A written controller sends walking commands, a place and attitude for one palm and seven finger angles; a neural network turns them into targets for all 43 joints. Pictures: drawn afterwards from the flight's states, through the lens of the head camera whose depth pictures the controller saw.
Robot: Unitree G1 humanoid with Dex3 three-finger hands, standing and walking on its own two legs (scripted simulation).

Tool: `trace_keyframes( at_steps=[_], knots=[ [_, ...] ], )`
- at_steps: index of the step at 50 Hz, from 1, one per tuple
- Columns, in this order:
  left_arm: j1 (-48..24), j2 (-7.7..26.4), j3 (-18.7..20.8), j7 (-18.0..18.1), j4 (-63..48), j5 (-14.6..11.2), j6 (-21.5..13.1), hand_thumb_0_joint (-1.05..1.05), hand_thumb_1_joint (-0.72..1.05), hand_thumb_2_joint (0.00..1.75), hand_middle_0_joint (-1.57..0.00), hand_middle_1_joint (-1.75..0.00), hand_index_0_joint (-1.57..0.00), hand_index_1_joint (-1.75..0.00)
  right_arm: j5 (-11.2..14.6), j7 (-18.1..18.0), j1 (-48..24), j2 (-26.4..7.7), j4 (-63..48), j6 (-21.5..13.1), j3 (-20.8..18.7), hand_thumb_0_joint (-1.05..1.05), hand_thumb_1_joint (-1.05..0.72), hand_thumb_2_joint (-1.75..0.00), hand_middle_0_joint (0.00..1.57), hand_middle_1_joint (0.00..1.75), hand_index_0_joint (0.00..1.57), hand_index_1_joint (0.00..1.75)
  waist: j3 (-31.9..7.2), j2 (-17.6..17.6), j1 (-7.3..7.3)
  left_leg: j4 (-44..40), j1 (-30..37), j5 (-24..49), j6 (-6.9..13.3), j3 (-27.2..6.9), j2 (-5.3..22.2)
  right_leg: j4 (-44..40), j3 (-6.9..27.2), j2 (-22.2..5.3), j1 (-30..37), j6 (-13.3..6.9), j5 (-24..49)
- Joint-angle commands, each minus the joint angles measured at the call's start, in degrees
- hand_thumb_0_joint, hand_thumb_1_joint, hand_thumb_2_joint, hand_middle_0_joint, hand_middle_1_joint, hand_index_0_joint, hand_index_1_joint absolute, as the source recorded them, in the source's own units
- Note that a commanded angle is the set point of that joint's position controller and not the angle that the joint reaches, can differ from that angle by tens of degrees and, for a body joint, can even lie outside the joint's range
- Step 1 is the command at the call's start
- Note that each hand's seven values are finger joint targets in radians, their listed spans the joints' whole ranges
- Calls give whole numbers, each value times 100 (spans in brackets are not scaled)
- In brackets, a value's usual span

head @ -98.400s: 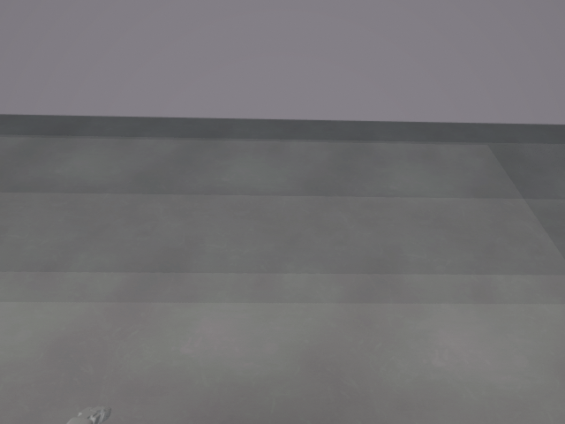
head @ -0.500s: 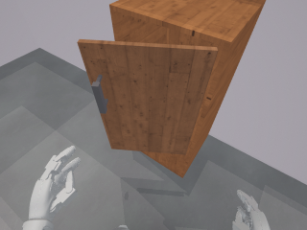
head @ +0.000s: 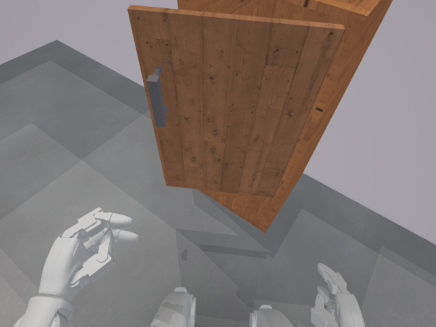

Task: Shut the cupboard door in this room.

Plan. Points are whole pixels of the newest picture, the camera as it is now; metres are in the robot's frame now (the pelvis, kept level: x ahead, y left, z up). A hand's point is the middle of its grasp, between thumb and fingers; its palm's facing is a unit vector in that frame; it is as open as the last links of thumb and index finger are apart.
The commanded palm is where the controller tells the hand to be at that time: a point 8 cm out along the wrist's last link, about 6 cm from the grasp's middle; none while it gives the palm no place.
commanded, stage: raise the hand and make a fist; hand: left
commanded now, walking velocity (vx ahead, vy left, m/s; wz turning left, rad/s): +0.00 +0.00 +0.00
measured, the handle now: (159, 97) +0.56 +0.17 +0.08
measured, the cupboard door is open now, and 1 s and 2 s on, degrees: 30 30 30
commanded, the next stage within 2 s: bring the fist close to the handle in 1.16 s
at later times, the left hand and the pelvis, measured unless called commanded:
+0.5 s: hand (102, 247) +0.23 +0.20 +0.07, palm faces -0.02 -1.00 -0.05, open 3.1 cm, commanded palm +0.20 +0.25 +0.08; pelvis +0.01 +0.01 +0.01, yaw +1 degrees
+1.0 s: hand (117, 232) +0.25 +0.18 +0.08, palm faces -0.04 -1.00 -0.04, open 3.1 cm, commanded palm +0.22 +0.23 +0.09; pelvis +0.03 -0.01 +0.02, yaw +0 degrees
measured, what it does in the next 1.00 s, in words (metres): stands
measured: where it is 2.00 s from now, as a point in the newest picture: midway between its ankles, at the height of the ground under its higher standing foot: outside the picture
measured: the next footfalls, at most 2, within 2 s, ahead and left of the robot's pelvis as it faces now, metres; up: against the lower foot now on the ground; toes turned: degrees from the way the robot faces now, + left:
none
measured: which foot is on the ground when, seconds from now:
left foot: down 0.00-1.00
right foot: down 0.00-1.00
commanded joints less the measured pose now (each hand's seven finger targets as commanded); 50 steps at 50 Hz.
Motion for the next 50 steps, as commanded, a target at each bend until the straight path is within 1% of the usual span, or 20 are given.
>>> trace_keyframes(
  at_steps=[1, 4, 6, 9, 10, 12, 15, 16, 18, 20, 23, 30, 31, 35, 39, 43, 45, 46, 49, 50],
  knots=[
    [-61, 555, 275, 187, -1448, -59, -662, 0, 90, 90, -90, -106, -90, -106, -13, -20, -523, -957, -1029, -415, -416, 0, -90, -90, 20, 30, 20, 30, -986, 323, 114, -1457, 1373, -56, -2, -367, -144, -1038, -8, 199, 98, -198, 99],
    [43, 449, 58, 205, -1427, 0, -757, 0, 90, 90, -95, -112, -95, -112, -19, 25, -447, -1016, -1027, -440, -411, 0, -90, -90, 20, 30, 20, 30, -870, 333, 33, -1567, 1456, -204, -24, -455, -117, -999, -75, 203, -13, -199, 167],
    [-37, 552, 78, 233, -1481, 57, -751, 0, 90, 90, -99, -116, -99, -116, -13, 25, -422, -1065, -1051, -430, -420, 0, -90, -90, 20, 30, 20, 30, -853, 344, 24, -1632, 1470, -316, -28, -510, -113, -973, -88, 203, -45, -206, 160],
    [7, 604, 147, 272, -1563, 37, -702, 0, 90, 90, -104, -122, -104, -122, -5, 22, -382, -1088, -1091, -388, -430, 0, -90, -90, 20, 30, 20, 30, -957, 253, 33, -1686, 1549, -316, -34, -520, -117, -1022, -92, 202, 57, -196, 211],
    [29, 734, 276, 316, -1537, 80, -670, 0, 90, 90, -106, -124, -106, -124, 1, 14, -382, -1084, -1096, -352, -432, 0, -90, -90, 20, 30, 20, 30, -947, 321, 100, -1716, 1543, -315, -33, -526, -119, -1011, -88, 223, 107, -212, 233],
    [48, 565, 144, 341, -1671, 52, -639, 0, 90, 90, -110, -128, -110, -128, 1, 31, -368, -1063, -1152, -313, -411, 0, -90, -90, 20, 30, 20, 30, -976, 379, 74, -1779, 1694, -183, -52, -548, -115, -1023, -130, 217, 174, -209, 364],
    [2, 668, 199, 401, -1687, 116, -584, 0, 90, 90, -115, -134, -115, -134, -7, 30, -324, -1075, -1169, -250, -402, 0, -90, -90, 20, 30, 20, 30, -936, 408, 71, -1798, 1760, -53, -51, -546, -100, -1054, -131, 241, 245, -216, 470],
    [-2, 574, 87, 392, -1717, 109, -572, 0, 90, 90, -117, -136, -117, -136, -7, 38, -330, -1073, -1198, -235, -386, 0, -90, -90, 20, 30, 20, 30, -921, 470, 39, -1808, 1805, -5, -58, -534, -110, -1076, -137, 225, 249, -212, 506],
    [-46, 560, 53, 366, -1675, 120, -534, 0, 90, 90, -121, -140, -121, -140, -5, 42, -297, -1076, -1200, -199, -382, 0, -90, -90, 20, 30, 20, 30, -866, 419, -5, -1812, 1865, 51, -65, -532, -94, -1123, -144, 231, 256, -200, 570],
    [-49, 676, 193, 337, -1563, 125, -473, 0, 90, 90, -124, -144, -124, -144, -11, 35, -264, -1079, -1201, -162, -374, 0, -90, -90, 20, 30, 20, 30, -873, 399, 28, -1783, 1863, 201, -54, -501, -107, -1155, -129, 255, 357, -210, 665],
    [-152, 602, 138, 240, -1524, 57, -427, 0, 90, 90, -130, -150, -130, -150, -1, 40, -251, -1073, -1238, -128, -349, 0, -90, -90, 20, 30, 20, 30, -823, 322, -27, -1769, 1892, 259, -54, -445, -121, -1250, -125, 251, 399, -190, 702],
    [-383, 821, 384, 92, -1430, -39, -405, 0, 90, 90, -130, -150, -130, -150, 4, 10, -220, -1077, -1191, -120, -325, 0, -90, -90, 20, 30, 20, 30, -969, 240, 16, -1632, 1922, 694, -15, -314, -151, -1355, -29, 263, 690, -202, 955],
    [-360, 724, 318, 62, -1414, -66, -396, 0, 90, 90, -130, -150, -130, -150, 15, 11, -204, -1065, -1204, -118, -324, 0, -90, -90, 20, 30, 20, 30, -975, 224, 1, -1626, 1935, 763, -14, -283, -168, -1377, -30, 250, 736, -195, 1023],
    [-459, 864, 459, 11, -1310, -120, -363, 0, 90, 90, -130, -150, -130, -150, 26, 1, -219, -1074, -1140, -122, -327, 0, -90, -90, 20, 30, 20, 30, -955, 207, 34, -1589, 1902, 933, -2, -217, -180, -1444, 33, 250, 894, -192, 1160],
    [-510, 808, 416, -24, -1225, -170, -343, 0, 90, 90, -130, -150, -130, -150, 46, -4, -218, -1073, -1136, -113, -327, 0, -90, -90, 20, 30, 20, 30, -885, 186, 6, -1615, 1894, 879, 1, -157, -198, -1566, 90, 216, 923, -168, 1093],
    [-423, 767, 434, -38, -1097, -214, -388, 0, 90, 90, -130, -150, -130, -150, 41, 3, -235, -1061, -1111, -106, -352, 0, -90, -90, 20, 30, 20, 30, -876, 85, 39, -1544, 1804, 987, 8, -86, -218, -1618, 191, 177, 1033, -148, 1197],
    [-450, 881, 532, -22, -1028, -200, -414, 0, 90, 90, -130, -150, -130, -150, 25, 4, -234, -1070, -1084, -94, -363, 0, -90, -90, 20, 30, 20, 30, -864, -59, 33, -1486, 1727, 1025, 23, -87, -207, -1602, 224, 195, 1040, -138, 1216],
    [-439, 765, 421, -35, -1053, -196, -444, 0, 90, 90, -130, -150, -130, -150, 37, 8, -252, -1056, -1113, -92, -362, 0, -90, -90, 20, 30, 20, 30, -839, 71, 37, -1499, 1731, 981, 15, -55, -219, -1627, 256, 165, 1034, -140, 1156],
    [-484, 778, 458, -18, -1108, -223, -539, 0, 90, 90, -130, -150, -130, -150, 36, 9, -243, -1055, -1101, -102, -376, 0, -90, -90, 20, 30, 20, 30, -949, 31, 28, -1455, 1759, 1017, 14, -36, -214, -1616, 290, 152, 1033, -122, 1193],
    [-527, 923, 553, -19, -1134, -219, -564, 0, 90, 90, -130, -150, -130, -150, 22, 2, -254, -1060, -1075, -107, -375, 0, -90, -90, 20, 30, 20, 30, -965, 85, 55, -1408, 1721, 1094, 29, -43, -218, -1591, 341, 157, 1085, -136, 1294]
  ],
)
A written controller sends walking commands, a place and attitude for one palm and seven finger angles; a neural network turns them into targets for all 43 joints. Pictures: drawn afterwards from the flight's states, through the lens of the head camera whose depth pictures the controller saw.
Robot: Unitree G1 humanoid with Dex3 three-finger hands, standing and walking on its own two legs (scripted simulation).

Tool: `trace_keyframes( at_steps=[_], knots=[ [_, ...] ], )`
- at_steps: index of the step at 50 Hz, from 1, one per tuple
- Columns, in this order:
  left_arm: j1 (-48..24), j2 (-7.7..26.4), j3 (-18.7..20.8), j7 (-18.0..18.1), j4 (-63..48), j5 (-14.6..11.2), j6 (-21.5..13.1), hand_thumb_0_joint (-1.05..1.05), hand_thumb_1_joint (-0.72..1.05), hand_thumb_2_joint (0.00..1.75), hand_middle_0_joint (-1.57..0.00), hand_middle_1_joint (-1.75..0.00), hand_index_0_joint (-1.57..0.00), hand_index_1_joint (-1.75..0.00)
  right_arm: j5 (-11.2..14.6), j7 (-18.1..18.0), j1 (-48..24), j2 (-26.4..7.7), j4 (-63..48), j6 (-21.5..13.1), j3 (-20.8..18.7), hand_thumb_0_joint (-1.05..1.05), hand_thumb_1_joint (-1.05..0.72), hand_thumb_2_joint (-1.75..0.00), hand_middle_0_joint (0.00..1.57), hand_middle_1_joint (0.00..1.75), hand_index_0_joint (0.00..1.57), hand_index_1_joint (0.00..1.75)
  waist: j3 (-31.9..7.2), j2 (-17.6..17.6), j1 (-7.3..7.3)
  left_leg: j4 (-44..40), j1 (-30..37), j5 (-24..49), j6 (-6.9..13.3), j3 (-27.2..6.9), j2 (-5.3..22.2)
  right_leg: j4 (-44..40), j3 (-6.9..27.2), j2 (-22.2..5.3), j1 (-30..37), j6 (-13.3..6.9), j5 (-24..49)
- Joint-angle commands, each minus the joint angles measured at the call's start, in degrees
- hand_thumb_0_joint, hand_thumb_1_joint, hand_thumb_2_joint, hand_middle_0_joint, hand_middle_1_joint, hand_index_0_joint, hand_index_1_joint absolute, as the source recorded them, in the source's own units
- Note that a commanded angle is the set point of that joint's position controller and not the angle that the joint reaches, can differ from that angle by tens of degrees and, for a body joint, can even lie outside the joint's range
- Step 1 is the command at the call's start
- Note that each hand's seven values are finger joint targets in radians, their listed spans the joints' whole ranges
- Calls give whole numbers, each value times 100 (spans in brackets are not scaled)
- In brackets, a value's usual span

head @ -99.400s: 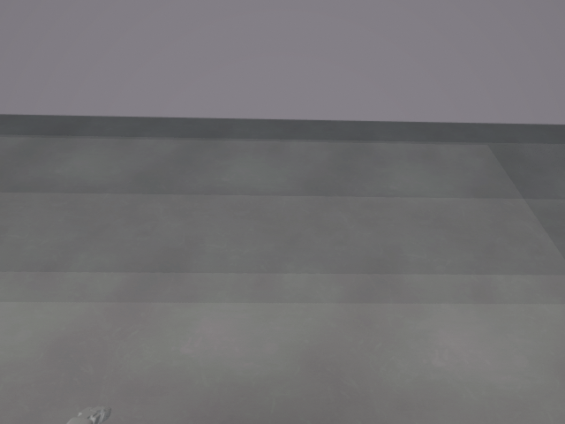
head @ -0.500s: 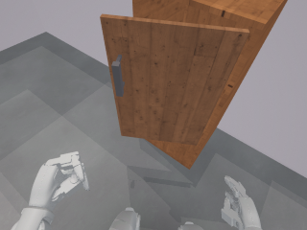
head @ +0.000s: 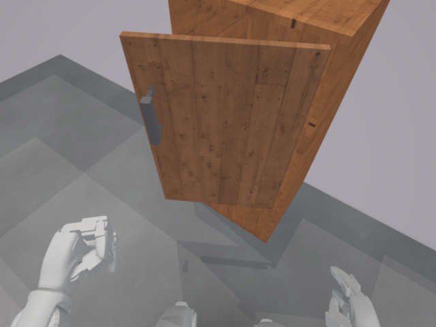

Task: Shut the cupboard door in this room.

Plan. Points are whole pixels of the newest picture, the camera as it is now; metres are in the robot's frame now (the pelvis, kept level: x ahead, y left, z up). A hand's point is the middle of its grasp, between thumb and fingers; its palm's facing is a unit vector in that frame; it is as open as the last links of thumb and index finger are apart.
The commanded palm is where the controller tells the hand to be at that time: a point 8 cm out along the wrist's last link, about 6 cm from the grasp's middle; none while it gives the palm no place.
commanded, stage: raise the hand and make a fist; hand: left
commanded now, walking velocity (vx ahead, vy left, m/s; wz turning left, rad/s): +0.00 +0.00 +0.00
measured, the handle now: (153, 116) +0.54 +0.18 +0.06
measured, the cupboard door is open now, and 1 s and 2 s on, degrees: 30 30 30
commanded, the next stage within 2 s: bring the fist close to the handle in 0.16 s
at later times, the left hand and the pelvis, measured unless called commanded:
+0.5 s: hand (118, 234) +0.26 +0.18 +0.06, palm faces -0.06 -1.00 -0.03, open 3.1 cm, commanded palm +0.25 +0.23 +0.07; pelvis +0.00 +0.00 +0.00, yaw +0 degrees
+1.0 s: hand (146, 175) +0.37 +0.16 +0.07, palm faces -0.06 -1.00 -0.02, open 3.1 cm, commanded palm +0.36 +0.21 +0.07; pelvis +0.00 +0.01 +0.01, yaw -1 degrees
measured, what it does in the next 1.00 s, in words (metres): stands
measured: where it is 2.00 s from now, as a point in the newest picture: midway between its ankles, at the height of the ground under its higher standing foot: outside the picture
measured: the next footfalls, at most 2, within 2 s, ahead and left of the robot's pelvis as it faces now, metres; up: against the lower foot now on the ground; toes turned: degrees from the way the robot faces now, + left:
none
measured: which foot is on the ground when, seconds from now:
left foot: down 0.00-1.00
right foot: down 0.00-1.00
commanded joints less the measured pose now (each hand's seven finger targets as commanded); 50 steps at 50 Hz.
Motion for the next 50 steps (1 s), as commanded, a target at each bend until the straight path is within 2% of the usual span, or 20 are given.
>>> trace_keyframes(
  at_steps=[1, 4, 7, 13, 16, 19, 20, 21, 24, 28, 30, 34, 35, 37, 40, 42, 46, 48, 49, 50],
  knots=[
    [-326, 764, 474, -13, -1262, -141, -537, 0, 90, 90, -130, -150, -130, -150, 14, -39, -353, -623, -880, -375, -298, 0, -90, -90, 20, 30, 20, 30, -1041, 42, 73, -833, 1004, 1106, 108, -42, -208, -1020, 299, 121, 380, -69, 1317],
    [-333, 730, 462, -28, -1130, -176, -544, 0, 90, 90, -130, -150, -130, -150, 25, -45, -356, -628, -878, -364, -295, 0, -90, -90, 20, 30, 20, 30, -921, -119, 46, -821, 894, 947, 108, -30, -212, -1111, 360, 110, 313, -40, 1101],
    [-345, 730, 403, -52, -1086, -136, -519, 0, 90, 90, -130, -150, -130, -150, 46, -52, -376, -630, -881, -349, -287, 0, -90, -90, 20, 30, 20, 30, -838, -55, 36, -830, 879, 877, 116, -26, -202, -1155, 397, 106, 271, -51, 957],
    [-376, 698, 410, -57, -1193, -159, -538, 0, 90, 90, -130, -150, -130, -150, 37, -61, -383, -620, -874, -354, -291, 0, -90, -90, 20, 30, 20, 30, -977, -1, 32, -839, 995, 997, 120, -36, -205, -1070, 312, 121, 304, -45, 1190],
    [-1118, 724, 310, -16, -1072, -103, -559, 0, 90, 90, -130, -150, -130, -150, 18, -79, -366, -660, -772, -378, -247, 0, -90, -90, 20, 30, 20, 30, -852, 1, -111, -754, 892, 843, 134, -73, -190, -1038, 309, 132, 63, -48, 1012],
    [-1534, 674, 252, -8, -806, -76, -556, 0, 90, 90, -130, -150, -130, -150, 31, -96, -355, -694, -707, -424, -252, 0, -90, -90, 20, 30, 20, 30, -917, -13, -146, -777, 933, 683, 127, -96, -176, -1028, 277, 135, -87, -49, 820],
    [-1686, 817, 358, -2, -738, -55, -528, 0, 90, 90, -130, -150, -130, -150, 25, -104, -313, -722, -655, -414, -249, 0, -90, -90, 20, 30, 20, 30, -1005, -14, -122, -775, 962, 764, 133, -115, -161, -991, 269, 157, -23, -67, 897],
    [-1730, 666, 222, -4, -743, -35, -487, 0, 90, 90, -130, -150, -130, -150, 31, -94, -346, -695, -691, -417, -253, 0, -90, -90, 20, 30, 20, 30, -1131, 72, -91, -831, 1049, 814, 133, -105, -186, -993, 249, 129, 57, -69, 984],
    [-2061, 654, 167, 72, -592, 26, -337, 0, 90, 90, -130, -150, -130, -150, 46, -85, -326, -706, -661, -397, -243, 0, -90, -90, 20, 30, 20, 30, -1245, 75, -99, -963, 1236, 873, 127, -133, -175, -1006, 170, 132, 78, -65, 1091],
    [-2586, 556, 55, 272, -227, 177, -187, 0, 90, 90, -130, -150, -130, -150, 42, -55, -319, -696, -604, -312, -229, 0, -90, -90, 20, 30, 20, 30, -1177, 138, -126, -1074, 1340, 878, 106, -148, -152, -1019, 110, 137, 11, -67, 1122],
    [-2833, 670, 166, 397, 48, 243, -173, 0, 90, 90, -130, -150, -130, -150, 31, -49, -298, -733, -555, -262, -229, 0, -90, -90, 20, 30, 20, 30, -1100, 41, -98, -1137, 1302, 796, 97, -171, -136, -1042, 103, 149, 5, -81, 1023],
    [-3343, 538, 91, 565, 337, 337, -245, 0, 90, 90, -130, -150, -130, -150, 17, 12, -279, -715, -511, -182, -247, 0, -90, -90, 20, 30, 20, 30, -1348, 48, -107, -1197, 1517, 951, 76, -152, -132, -1033, 80, 129, 43, -84, 1190],
    [-3395, 659, 200, 581, 520, 347, -240, 0, 90, 90, -130, -150, -130, -150, 8, 17, -236, -742, -486, -142, -246, 0, -90, -90, 20, 30, 20, 30, -1336, 24, -68, -1199, 1459, 1020, 75, -152, -137, -1030, 99, 140, 138, -102, 1266],
    [-3902, 571, 92, 611, 763, 412, -282, 0, 90, 90, -130, -150, -130, -150, 15, 36, -237, -732, -412, -88, -248, 0, -90, -90, 20, 30, 20, 30, -1278, 14, -168, -1186, 1459, 969, 74, -104, -127, -1058, 117, 124, 26, -78, 1251],
    [-4408, 809, 327, 659, 1169, 447, -357, 0, 90, 90, -130, -150, -130, -150, 3, 43, -133, -781, -291, -13, -274, 0, -90, -90, 20, 30, 20, 30, -1400, -56, -156, -1177, 1464, 1045, 68, -115, -117, -1044, 140, 141, 93, -97, 1325],
    [-4692, 584, 135, 635, 1305, 451, -403, 0, 90, 90, -130, -150, -130, -150, 10, 67, -129, -757, -278, 15, -285, 0, -90, -90, 20, 30, 20, 30, -1526, 41, -193, -1158, 1600, 1175, 67, -77, -119, -1040, 142, 126, 62, -86, 1477],
    [-5067, 682, 212, 664, 1664, 517, -493, 0, 90, 90, -130, -150, -130, -150, -4, 97, 19, -788, -151, 97, -335, 0, -90, -90, 20, 30, 20, 30, -1831, 154, -202, -1113, 1843, 1588, 32, -106, -87, -950, 122, 131, 47, -99, 1807],
    [-5341, 582, 138, 682, 1915, 520, -513, 0, 90, 90, -130, -150, -130, -150, -2, 121, 76, -781, -89, 142, -348, 0, -90, -90, 20, 30, 20, 30, -1794, -67, -273, -1082, 1793, 1610, 49, -81, -91, -981, 141, 142, 57, -75, 1900],
    [-5449, 646, 194, 695, 2054, 541, -524, 0, 90, 90, -130, -150, -130, -150, -8, 128, 104, -795, -60, 170, -352, 0, -90, -90, 20, 30, 20, 30, -1761, 10, -259, -1092, 1742, 1590, 40, -71, -95, -978, 142, 134, 51, -79, 1889],
    [-5510, 811, 368, 717, 2289, 551, -512, 0, 90, 90, -130, -150, -130, -150, -17, 122, 168, -825, -20, 211, -359, 0, -90, -90, 20, 30, 20, 30, -1743, -195, -266, -1062, 1635, 1569, 66, -68, -104, -985, 160, 154, 105, -70, 1920]
  ],
)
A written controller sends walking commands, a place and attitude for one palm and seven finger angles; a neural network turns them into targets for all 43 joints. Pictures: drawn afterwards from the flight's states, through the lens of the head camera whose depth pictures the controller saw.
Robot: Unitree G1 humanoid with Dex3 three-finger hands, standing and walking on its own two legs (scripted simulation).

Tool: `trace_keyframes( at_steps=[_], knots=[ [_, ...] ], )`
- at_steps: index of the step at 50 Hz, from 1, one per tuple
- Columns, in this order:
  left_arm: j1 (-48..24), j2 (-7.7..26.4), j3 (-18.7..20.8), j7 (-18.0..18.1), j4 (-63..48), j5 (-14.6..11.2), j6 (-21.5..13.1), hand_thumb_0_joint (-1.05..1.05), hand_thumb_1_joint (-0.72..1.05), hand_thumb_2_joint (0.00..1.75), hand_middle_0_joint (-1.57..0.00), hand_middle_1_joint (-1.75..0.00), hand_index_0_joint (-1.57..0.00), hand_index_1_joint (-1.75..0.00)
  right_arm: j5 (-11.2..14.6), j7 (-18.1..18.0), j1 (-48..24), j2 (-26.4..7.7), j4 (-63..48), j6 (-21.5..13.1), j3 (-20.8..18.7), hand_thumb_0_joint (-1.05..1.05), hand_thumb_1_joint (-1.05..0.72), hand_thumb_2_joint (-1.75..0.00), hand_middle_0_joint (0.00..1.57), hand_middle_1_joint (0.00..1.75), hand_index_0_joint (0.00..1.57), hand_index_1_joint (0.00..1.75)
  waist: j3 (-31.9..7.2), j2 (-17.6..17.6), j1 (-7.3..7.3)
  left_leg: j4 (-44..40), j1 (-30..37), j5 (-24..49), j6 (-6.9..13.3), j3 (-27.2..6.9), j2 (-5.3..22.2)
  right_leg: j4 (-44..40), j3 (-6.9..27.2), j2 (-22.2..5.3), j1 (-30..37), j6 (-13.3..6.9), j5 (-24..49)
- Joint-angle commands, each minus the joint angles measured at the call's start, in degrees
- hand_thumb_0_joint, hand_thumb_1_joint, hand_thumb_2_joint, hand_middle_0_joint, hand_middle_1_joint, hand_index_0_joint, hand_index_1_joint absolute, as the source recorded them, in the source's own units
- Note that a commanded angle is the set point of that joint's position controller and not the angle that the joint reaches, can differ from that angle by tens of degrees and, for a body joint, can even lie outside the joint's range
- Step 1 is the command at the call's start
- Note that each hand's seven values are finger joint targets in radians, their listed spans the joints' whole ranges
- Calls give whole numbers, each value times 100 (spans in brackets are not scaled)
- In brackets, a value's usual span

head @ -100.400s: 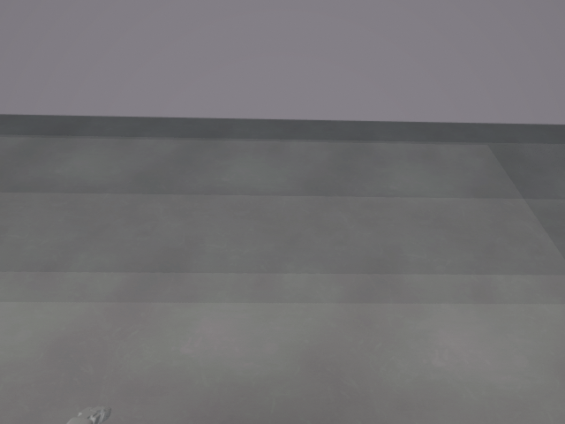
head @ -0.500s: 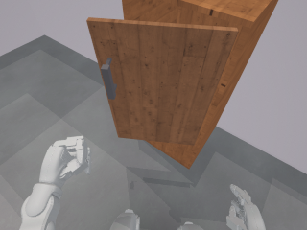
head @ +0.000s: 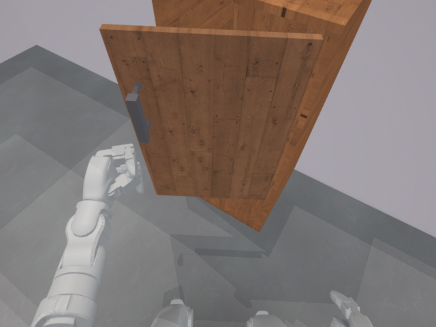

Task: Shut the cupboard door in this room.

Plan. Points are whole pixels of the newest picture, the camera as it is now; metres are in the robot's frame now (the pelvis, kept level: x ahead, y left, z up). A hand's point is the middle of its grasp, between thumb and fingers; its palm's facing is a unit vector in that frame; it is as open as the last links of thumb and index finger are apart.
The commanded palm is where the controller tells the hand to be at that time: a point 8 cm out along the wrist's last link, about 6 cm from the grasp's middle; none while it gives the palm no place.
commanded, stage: bring the fist close to the handle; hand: left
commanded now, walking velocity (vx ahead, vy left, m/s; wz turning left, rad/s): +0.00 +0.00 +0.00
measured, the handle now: (141, 113) +0.53 +0.18 +0.06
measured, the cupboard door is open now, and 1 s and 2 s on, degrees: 30 30 11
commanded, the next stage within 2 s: push the door shut along its arc in 0.66 s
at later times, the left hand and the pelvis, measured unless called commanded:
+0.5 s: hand (147, 149) +0.43 +0.15 +0.06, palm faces -0.01 -1.00 -0.01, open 3.1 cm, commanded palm +0.41 +0.20 +0.06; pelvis +0.00 -0.01 +0.00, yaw -1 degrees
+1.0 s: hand (153, 140) +0.45 +0.14 +0.06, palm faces -0.07 -1.00 -0.02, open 3.1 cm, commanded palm +0.44 +0.19 +0.06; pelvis -0.01 +0.00 -0.01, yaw -1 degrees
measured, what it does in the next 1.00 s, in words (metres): stands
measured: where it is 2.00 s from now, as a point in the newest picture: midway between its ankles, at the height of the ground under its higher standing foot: outside the picture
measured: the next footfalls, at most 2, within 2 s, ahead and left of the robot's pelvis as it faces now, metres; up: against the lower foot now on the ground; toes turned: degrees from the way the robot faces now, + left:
none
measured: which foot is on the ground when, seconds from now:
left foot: down 0.00-1.00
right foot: down 0.00-1.00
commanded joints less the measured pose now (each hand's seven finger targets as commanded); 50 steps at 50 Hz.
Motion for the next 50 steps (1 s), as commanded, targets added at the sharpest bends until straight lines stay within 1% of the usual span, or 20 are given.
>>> trace_keyframes(
  at_steps=[1, 4, 5, 9, 10, 12, 16, 20, 23, 26, 29, 31, 32, 36, 38, 41, 43, 45, 48, 50],
  knots=[
    [-2069, 987, 443, 21, -648, -15, -481, 0, 90, 90, -130, -150, -130, -150, 18, -31, 138, -815, -589, -158, -358, 0, -90, -90, 20, 30, 20, 30, -1759, -81, -68, -802, 1671, 1382, -26, -261, -72, -802, -31, 179, 283, -156, 1739],
    [-2696, 864, 334, 56, -397, 24, -572, 0, 90, 90, -130, -150, -130, -150, 7, -1, 195, -799, -519, -103, -360, 0, -90, -90, 20, 30, 20, 30, -1804, 87, -137, -798, 1746, 1285, -41, -280, -77, -797, -43, 181, 147, -164, 1614],
    [-2795, 1068, 506, 86, -199, 63, -587, 0, 90, 90, -130, -150, -130, -150, -5, -13, 259, -832, -483, -71, -370, 0, -90, -90, 20, 30, 20, 30, -1808, 61, -140, -765, 1717, 1293, -25, -280, -73, -802, -27, 200, 134, -168, 1624],
    [-3533, 1192, 604, 47, 460, 94, -709, 0, 90, 90, -130, -150, -130, -150, -13, -7, 357, -822, -354, 27, -367, 0, -90, -90, 20, 30, 20, 30, -1878, -69, -256, -685, 1534, 1243, -10, -244, -82, -794, 37, 189, 122, -140, 1678],
    [-3771, 1327, 705, 33, 530, 113, -762, 0, 90, 90, -130, -150, -130, -150, -25, -15, 422, -842, -315, 41, -376, 0, -90, -90, 20, 30, 20, 30, -1999, 98, -234, -633, 1561, 1308, -4, -247, -94, -748, 61, 199, 126, -154, 1727],
    [-4006, 1169, 585, -15, 694, 142, -825, 0, 90, 90, -130, -150, -130, -150, -35, 17, 477, -823, -276, 64, -398, 0, -90, -90, 20, 30, 20, 30, -2248, 270, -272, -581, 1772, 1508, -22, -262, -82, -699, 50, 192, 22, -162, 1845],
    [-3539, 1472, 937, -97, 1349, 138, -773, 0, 90, 90, -130, -150, -130, -150, -47, 76, 600, -861, -332, 208, -403, 0, -90, -90, 20, 30, 20, 30, -2181, -75, -141, -580, 1362, 1503, 10, -184, -107, -715, 85, 212, 309, -147, 2003],
    [-3621, 1463, 950, -178, 1220, 111, -828, 0, 90, 90, -130, -150, -130, -150, -37, 98, 653, -855, -432, 320, -426, 0, -90, -90, 20, 30, 20, 30, -2187, 38, -138, -600, 1347, 1447, 32, -137, -123, -740, 103, 231, 344, -150, 1978],
    [-3938, 1382, 849, -159, 1115, 93, -906, 0, 90, 90, -130, -150, -130, -150, -34, 89, 659, -838, -398, 364, -439, 0, -90, -90, 20, 30, 20, 30, -2136, -114, -256, -589, 1320, 1300, 49, -138, -103, -790, 128, 230, 268, -112, 1876],
    [-4296, 1638, 983, -109, 1059, 139, -1034, 0, 90, 90, -130, -150, -130, -150, -39, 44, 668, -856, -323, 369, -429, 0, -90, -90, 20, 30, 20, 30, -2179, 43, -291, -583, 1344, 1151, 50, -174, -93, -773, 154, 229, 192, -118, 1701],
    [-4237, 1426, 821, -108, 925, 139, -1103, 0, 90, 90, -130, -150, -130, -150, -47, 54, 682, -839, -299, 354, -447, 0, -90, -90, 20, 30, 20, 30, -2413, 222, -284, -569, 1666, 1365, 32, -193, -83, -747, 110, 235, 125, -132, 1830],
    [-4088, 1580, 941, -105, 1026, 157, -1086, 0, 90, 90, -130, -150, -130, -150, -42, 52, 704, -862, -280, 360, -448, 0, -90, -90, 20, 30, 20, 30, -2413, 241, -234, -575, 1679, 1463, 20, -213, -74, -720, 98, 246, 143, -147, 1910],
    [-4049, 1351, 758, -122, 1089, 149, -1048, 0, 90, 90, -130, -150, -130, -150, -35, 61, 679, -832, -286, 367, -440, 0, -90, -90, 20, 30, 20, 30, -2318, 193, -290, -596, 1651, 1366, 23, -205, -77, -748, 83, 250, 86, -131, 1830],
    [-4169, 1596, 970, -102, 1400, 167, -954, 0, 90, 90, -130, -150, -130, -150, -32, 48, 691, -873, -302, 409, -417, 0, -90, -90, 20, 30, 20, 30, -2069, 57, -270, -640, 1388, 1139, 35, -200, -93, -801, 96, 242, 107, -132, 1657],
    [-4187, 1340, 770, -107, 1273, 165, -978, 0, 90, 90, -130, -150, -130, -150, -34, 70, 667, -844, -337, 409, -423, 0, -90, -90, 20, 30, 20, 30, -2185, 213, -283, -644, 1635, 1262, 16, -233, -78, -766, 46, 251, -18, -151, 1692],
    [-4611, 1360, 656, -151, 1303, 222, -1047, 0, 90, 90, -130, -150, -130, -150, -39, 68, 691, -865, -279, 412, -426, 0, -90, -90, 20, 30, 20, 30, -2186, 232, -435, -574, 1746, 1309, 18, -284, -54, -729, 40, 255, -211, -145, 1703],
    [-4863, 1446, 663, -203, 1560, 239, -1053, 0, 90, 90, -130, -150, -130, -150, -36, 60, 702, -890, -221, 411, -421, 0, -90, -90, 20, 30, 20, 30, -2031, 158, -494, -561, 1603, 1098, 22, -300, -54, -757, 60, 252, -304, -141, 1523],
    [-5043, 1695, 834, -258, 1619, 262, -1086, 0, 90, 90, -130, -150, -130, -150, -48, 37, 762, -936, -211, 409, -428, 0, -90, -90, 20, 30, 20, 30, -2226, 254, -464, -494, 1665, 1267, 31, -334, -64, -668, 66, 260, -302, -174, 1628],
    [-5139, 1534, 697, -374, 1936, 249, -1027, 0, 90, 90, -130, -150, -130, -150, -46, 61, 762, -917, -166, 418, -411, 0, -90, -90, 20, 30, 20, 30, -2258, 303, -511, -454, 1737, 1367, 9, -367, -45, -638, 35, 256, -456, -177, 1654],
    [-5196, 1863, 956, -429, 2212, 254, -962, 0, 90, 90, -130, -150, -130, -150, -58, 49, 848, -972, -159, 437, -400, 0, -90, -90, 20, 30, 20, 30, -2230, 173, -500, -387, 1498, 1342, 40, -362, -59, -604, 62, 268, -417, -177, 1654]
  ],
)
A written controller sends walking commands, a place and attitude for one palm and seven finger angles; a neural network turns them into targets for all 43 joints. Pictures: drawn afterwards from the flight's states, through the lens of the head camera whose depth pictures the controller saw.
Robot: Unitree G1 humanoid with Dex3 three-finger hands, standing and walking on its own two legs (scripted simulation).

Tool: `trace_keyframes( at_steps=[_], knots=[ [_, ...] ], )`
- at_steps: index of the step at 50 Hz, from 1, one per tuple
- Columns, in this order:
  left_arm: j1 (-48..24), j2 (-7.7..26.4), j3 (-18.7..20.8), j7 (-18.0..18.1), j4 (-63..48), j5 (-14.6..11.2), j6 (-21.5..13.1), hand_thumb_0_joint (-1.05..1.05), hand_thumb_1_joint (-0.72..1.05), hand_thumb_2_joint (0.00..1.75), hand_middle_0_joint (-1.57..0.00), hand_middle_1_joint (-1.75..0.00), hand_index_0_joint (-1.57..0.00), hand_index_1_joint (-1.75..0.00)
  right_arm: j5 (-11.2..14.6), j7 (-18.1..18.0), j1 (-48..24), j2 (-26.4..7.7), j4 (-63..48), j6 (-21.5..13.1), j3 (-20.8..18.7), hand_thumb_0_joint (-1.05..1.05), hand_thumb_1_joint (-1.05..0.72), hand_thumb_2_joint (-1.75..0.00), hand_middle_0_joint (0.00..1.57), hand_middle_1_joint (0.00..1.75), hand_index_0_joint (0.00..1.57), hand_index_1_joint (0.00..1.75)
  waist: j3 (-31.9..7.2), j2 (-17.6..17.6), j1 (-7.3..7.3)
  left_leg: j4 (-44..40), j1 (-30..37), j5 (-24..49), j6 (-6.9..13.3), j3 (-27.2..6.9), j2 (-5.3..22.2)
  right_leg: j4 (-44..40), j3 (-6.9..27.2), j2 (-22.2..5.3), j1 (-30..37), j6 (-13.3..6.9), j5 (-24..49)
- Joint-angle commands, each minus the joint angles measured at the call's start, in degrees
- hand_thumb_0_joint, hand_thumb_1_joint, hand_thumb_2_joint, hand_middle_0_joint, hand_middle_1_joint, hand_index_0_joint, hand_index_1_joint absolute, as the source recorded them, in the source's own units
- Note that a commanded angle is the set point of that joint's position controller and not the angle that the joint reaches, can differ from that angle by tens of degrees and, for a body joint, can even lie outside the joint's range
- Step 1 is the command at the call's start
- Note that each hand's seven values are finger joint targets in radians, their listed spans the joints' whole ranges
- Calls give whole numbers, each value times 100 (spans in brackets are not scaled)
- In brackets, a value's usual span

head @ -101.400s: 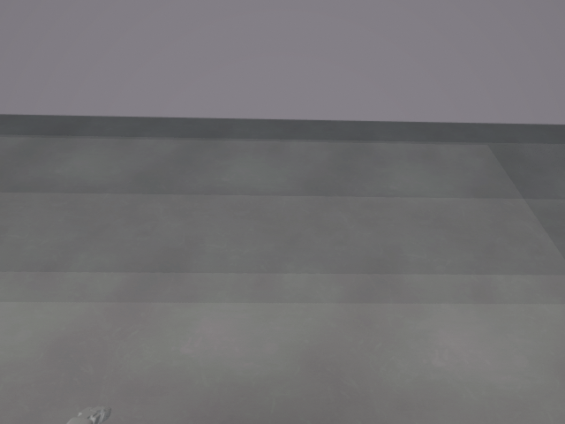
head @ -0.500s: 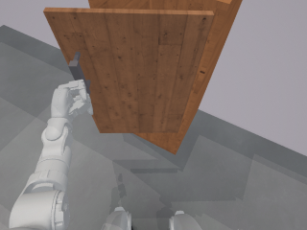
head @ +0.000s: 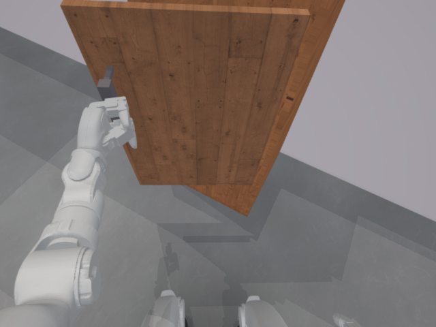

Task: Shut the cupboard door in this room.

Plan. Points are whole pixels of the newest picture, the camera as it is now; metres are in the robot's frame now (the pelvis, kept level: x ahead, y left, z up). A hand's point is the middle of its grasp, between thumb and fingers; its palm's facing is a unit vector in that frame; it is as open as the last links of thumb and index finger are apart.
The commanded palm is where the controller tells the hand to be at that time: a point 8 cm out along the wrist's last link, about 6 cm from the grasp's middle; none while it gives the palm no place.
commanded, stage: push the door shut along its arc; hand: left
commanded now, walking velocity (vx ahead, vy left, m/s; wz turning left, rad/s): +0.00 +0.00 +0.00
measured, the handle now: (116, 100) +0.54 +0.19 +0.07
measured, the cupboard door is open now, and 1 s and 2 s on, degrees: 30 11 9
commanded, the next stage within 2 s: pull the fist back off the door in 1.20 s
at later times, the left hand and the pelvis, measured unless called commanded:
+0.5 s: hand (138, 110) +0.51 +0.14 +0.07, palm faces -0.17 -0.98 -0.02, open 3.1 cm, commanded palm +0.51 +0.18 +0.07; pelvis -0.01 +0.00 -0.02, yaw +0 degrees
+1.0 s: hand (154, 86) +0.57 +0.12 +0.07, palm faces -0.30 -0.96 -0.02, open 3.1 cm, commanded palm +0.58 +0.14 +0.07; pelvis -0.01 +0.01 -0.04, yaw -3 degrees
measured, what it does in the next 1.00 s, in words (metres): stands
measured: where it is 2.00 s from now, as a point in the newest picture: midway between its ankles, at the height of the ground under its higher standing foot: outside the picture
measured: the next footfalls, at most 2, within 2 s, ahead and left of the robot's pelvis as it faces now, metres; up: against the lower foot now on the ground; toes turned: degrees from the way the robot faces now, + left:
none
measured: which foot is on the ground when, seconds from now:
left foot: down 0.00-1.00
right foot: down 0.00-1.00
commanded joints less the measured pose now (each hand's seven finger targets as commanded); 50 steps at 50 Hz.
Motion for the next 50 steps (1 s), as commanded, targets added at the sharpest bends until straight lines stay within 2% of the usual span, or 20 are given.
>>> trace_keyframes(
  at_steps=[1, 5, 8, 10, 12, 15, 17, 20, 22, 24, 26, 29, 31, 36, 38, 41, 43, 44, 46, 50],
  knots=[
    [-2794, 1353, 285, -171, -819, -71, -323, 0, 90, 90, -130, -150, -130, -150, 11, -64, 708, -957, -356, -136, -332, 0, -90, -90, 20, 30, 20, 30, -2231, 173, -223, -609, 2058, 1316, 71, -340, -122, -799, 75, 172, 194, -124, 1635],
    [-3037, 1354, 266, -315, -884, -82, -340, 0, 90, 90, -130, -150, -130, -150, -4, -39, 804, -978, -379, -140, -363, 0, -90, -90, 20, 30, 20, 30, -2502, 368, -247, -516, 2219, 1469, 83, -365, -123, -728, 72, 192, 79, -142, 1684],
    [-3320, 1263, 101, -410, -724, -58, -290, 0, 90, 90, -130, -150, -130, -150, 2, -24, 854, -985, -307, -124, -362, 0, -90, -90, 20, 30, 20, 30, -2414, 331, -373, -494, 2211, 1364, 75, -410, -94, -748, 48, 198, -100, -133, 1548],
    [-3520, 1415, 192, -464, -698, -73, -281, 0, 90, 90, -130, -150, -130, -150, 1, -43, 929, -1029, -293, -136, -362, 0, -90, -90, 20, 30, 20, 30, -2486, 252, -418, -442, 2106, 1305, 109, -424, -106, -731, 70, 218, -106, -140, 1496],
    [-3835, 1400, 79, -521, -573, -43, -237, 0, 90, 90, -130, -150, -130, -150, 14, -53, 952, -1038, -210, -144, -358, 0, -90, -90, 20, 30, 20, 30, -2387, 343, -534, -433, 2048, 1115, 106, -450, -87, -763, 81, 201, -280, -127, 1313],
    [-4146, 1403, 2, -595, -525, -26, -207, 0, 90, 90, -130, -150, -130, -150, -5, -54, 1053, -1061, -153, -189, -352, 0, -90, -90, 20, 30, 20, 30, -2489, 606, -598, -388, 2207, 1183, 109, -520, -83, -705, 44, 220, -524, -163, 1239],
    [-4207, 1559, 70, -649, -384, 6, -156, 0, 90, 90, -130, -150, -130, -150, -2, -54, 1081, -1098, -100, -198, -354, 0, -90, -90, 20, 30, 20, 30, -2511, 571, -616, -354, 2176, 1107, 97, -545, -55, -721, 49, 219, -604, -166, 1159],
    [-4559, 1452, -67, -708, -344, 13, -111, 0, 90, 90, -130, -150, -130, -150, -21, -47, 1182, -1104, -70, -248, -344, 0, -90, -90, 20, 30, 20, 30, -2604, 703, -720, -299, 2243, 1140, 114, -600, -60, -666, 15, 235, -800, -183, 1111],
    [-4728, 1786, 143, -714, -169, 50, -34, 0, 90, 90, -130, -150, -130, -150, -17, -58, 1213, -1149, -28, -256, -331, 0, -90, -90, 20, 30, 20, 30, -2553, 607, -757, -241, 2017, 1001, 121, -589, -40, -656, 34, 233, -814, -170, 1024],
    [-4936, 1699, 9, -731, -100, 117, 26, 0, 90, 90, -130, -150, -130, -150, -25, -44, 1250, -1123, -24, -285, -308, 0, -90, -90, 20, 30, 20, 30, -2576, 740, -817, -182, 1933, 1003, 130, -579, -54, -625, 42, 234, -897, -169, 1005],
    [-5110, 1910, 107, -724, 7, 185, 47, 0, 90, 90, -130, -150, -130, -150, -46, -41, 1300, -1152, 4, -302, -290, 0, -90, -90, 20, 30, 20, 30, -2606, 928, -824, -138, 2004, 1023, 108, -622, -26, -554, 12, 240, -1059, -193, 955],
    [-5285, 1981, 105, -779, 138, 219, 166, 0, 90, 90, -130, -150, -130, -150, -49, -19, 1367, -1170, -3, -323, -269, 0, -90, -90, 20, 30, 20, 30, -2671, 850, -925, -20, 1841, 1057, 143, -603, -19, -533, 24, 266, -1085, -185, 980],
    [-5433, 2310, 324, -817, 257, 254, 223, 0, 90, 90, -130, -150, -130, -150, -57, -33, 1426, -1208, -10, -330, -255, 0, -90, -90, 20, 30, 20, 30, -2813, 830, -940, 52, 1749, 1137, 156, -605, -7, -471, 28, 273, -1057, -182, 1018],
    [-5739, 2707, 495, -888, 376, 374, 386, 0, 90, 90, -130, -150, -130, -150, -73, -20, 1549, -1218, -60, -350, -202, 0, -90, -90, 20, 30, 20, 30, -3006, 944, -977, 228, 1502, 1297, 187, -569, -6, -355, 38, 304, -1030, -172, 1131],
    [-5871, 2528, 299, -940, 417, 432, 455, 0, 90, 90, -130, -150, -130, -150, -91, -12, 1600, -1211, -32, -342, -205, 0, -90, -90, 20, 30, 20, 30, -2948, 961, -1089, 265, 1555, 1296, 184, -607, 17, -337, 1, 313, -1223, -170, 1110],
    [-5987, 2580, 337, -1023, 291, 442, 498, 0, 90, 90, -130, -150, -130, -150, -112, -11, 1681, -1238, -2, -343, -234, 0, -90, -90, 20, 30, 20, 30, -3211, 1225, -1066, 314, 1888, 1615, 152, -668, 42, -249, -52, 328, -1398, -200, 1249],
    [-6035, 2490, 263, -1082, 368, 439, 616, 0, 90, 90, -130, -150, -130, -150, -114, -10, 1715, -1237, 22, -333, -238, 0, -90, -90, 20, 30, 20, 30, -3144, 1159, -1139, 345, 1869, 1600, 157, -671, 45, -264, -73, 342, -1478, -191, 1259],
    [-6065, 2606, 337, -1083, 524, 444, 692, 0, 90, 90, -130, -150, -130, -150, -118, -21, 1741, -1244, 51, -324, -212, 0, -90, -90, 20, 30, 20, 30, -3021, 1045, -1168, 351, 1715, 1543, 170, -673, 42, -285, -82, 355, -1428, -188, 1238],
    [-6405, 2789, 394, -1085, 407, 498, 699, 0, 90, 90, -130, -150, -130, -150, -128, -43, 1794, -1265, 72, -348, -207, 0, -90, -90, 20, 30, 20, 30, -3136, 1260, -1204, 400, 1787, 1596, 165, -687, 61, -219, -85, 345, -1586, -192, 1231],
    [-6448, 2369, 155, -1093, 394, 529, 785, 0, 90, 90, -130, -150, -130, -150, -193, -12, 1876, -1231, 121, -380, -233, 0, -90, -90, 20, 30, 20, 30, -3234, 1395, -1271, 420, 2167, 1920, 140, -806, 66, -151, -182, 370, -1852, -225, 1327]
  ],
)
